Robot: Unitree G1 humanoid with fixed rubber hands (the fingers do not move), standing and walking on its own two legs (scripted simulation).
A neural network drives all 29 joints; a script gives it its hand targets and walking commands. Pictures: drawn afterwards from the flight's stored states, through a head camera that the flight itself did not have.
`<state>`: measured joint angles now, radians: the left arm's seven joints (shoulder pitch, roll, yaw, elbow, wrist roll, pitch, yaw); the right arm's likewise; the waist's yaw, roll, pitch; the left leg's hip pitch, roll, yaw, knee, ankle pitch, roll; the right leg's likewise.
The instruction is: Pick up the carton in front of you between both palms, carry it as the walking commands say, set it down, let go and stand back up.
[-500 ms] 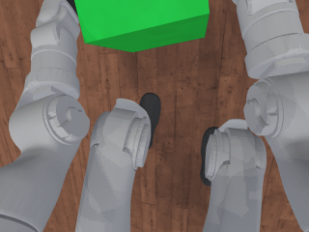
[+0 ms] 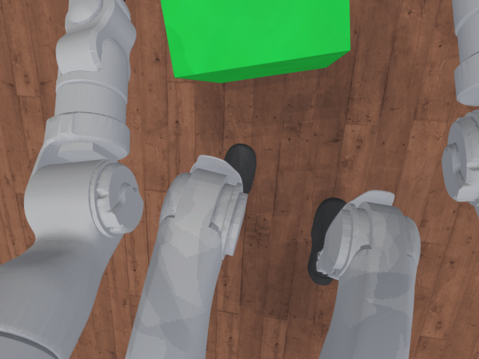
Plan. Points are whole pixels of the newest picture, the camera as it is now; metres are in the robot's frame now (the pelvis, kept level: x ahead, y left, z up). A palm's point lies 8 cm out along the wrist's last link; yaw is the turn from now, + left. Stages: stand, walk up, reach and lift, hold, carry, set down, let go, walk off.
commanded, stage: set down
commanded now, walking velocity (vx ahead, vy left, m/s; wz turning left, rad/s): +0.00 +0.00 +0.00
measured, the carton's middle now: (259, 0) +0.54 +0.11 -0.28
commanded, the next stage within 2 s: let go in 0.80 s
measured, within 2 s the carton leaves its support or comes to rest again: neither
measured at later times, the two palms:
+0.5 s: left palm out of the picture +0.50 +0.27 +0.01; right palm out of the picture +0.63 -0.09 +0.02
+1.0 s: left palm out of the picture +0.48 +0.26 +0.15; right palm out of the picture +0.61 -0.11 +0.15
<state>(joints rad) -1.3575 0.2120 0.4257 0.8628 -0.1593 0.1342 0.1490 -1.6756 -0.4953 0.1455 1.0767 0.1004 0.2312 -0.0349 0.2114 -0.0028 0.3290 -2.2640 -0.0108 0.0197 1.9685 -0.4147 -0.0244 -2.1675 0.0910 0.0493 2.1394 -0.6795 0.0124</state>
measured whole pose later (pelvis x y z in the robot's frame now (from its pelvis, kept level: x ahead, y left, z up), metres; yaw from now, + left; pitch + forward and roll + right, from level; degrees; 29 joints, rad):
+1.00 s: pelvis +0.05 +0.01 +0.25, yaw -3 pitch +45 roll -1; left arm -0.89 0.07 0.43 0.58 0.05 0.22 0.03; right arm -1.25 -0.33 -0.20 0.97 -0.13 0.25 0.04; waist 0.20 -0.05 -0.05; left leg -1.60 0.00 -0.02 1.04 -0.23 -0.01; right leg -1.51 0.07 0.05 1.13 -0.40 0.01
